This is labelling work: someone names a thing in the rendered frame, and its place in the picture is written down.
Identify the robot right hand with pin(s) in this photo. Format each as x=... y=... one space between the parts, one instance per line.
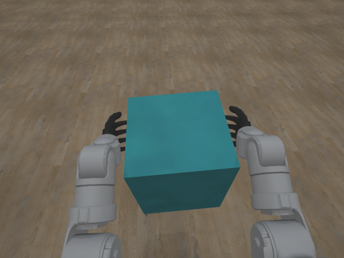
x=241 y=121

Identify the robot right upper arm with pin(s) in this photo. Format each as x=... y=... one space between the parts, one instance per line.
x=281 y=239

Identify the robot left upper arm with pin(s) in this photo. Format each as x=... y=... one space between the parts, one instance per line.
x=93 y=245

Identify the robot left hand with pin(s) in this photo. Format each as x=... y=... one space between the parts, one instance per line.
x=111 y=125

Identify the robot right forearm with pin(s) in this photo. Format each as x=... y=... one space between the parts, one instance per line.
x=269 y=171

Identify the robot left forearm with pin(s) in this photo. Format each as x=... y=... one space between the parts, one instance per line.
x=94 y=193

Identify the carton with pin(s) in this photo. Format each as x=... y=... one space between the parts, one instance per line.
x=179 y=153

